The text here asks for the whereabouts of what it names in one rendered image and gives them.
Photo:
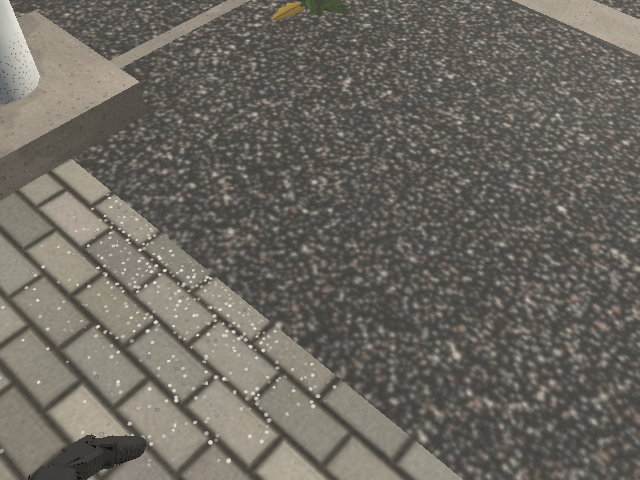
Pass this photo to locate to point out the left robot hand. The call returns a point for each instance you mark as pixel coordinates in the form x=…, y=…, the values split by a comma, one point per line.
x=87, y=456

